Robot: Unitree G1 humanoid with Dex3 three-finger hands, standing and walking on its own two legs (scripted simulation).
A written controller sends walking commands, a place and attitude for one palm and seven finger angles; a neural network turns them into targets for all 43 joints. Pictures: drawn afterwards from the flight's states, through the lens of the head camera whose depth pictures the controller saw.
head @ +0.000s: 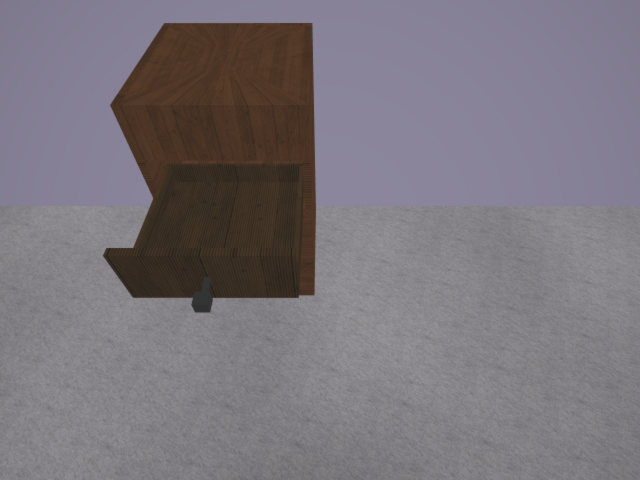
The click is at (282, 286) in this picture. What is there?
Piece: drawer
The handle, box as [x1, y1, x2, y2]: [191, 277, 212, 312]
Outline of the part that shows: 209,277 204,277 201,291 194,292 191,304 195,312 209,312 212,298 208,291 210,282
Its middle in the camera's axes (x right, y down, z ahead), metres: -0.25 +0.12 +0.82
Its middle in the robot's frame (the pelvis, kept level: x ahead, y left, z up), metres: +0.49 +0.28 -0.23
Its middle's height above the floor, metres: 0.55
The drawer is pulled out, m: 0.30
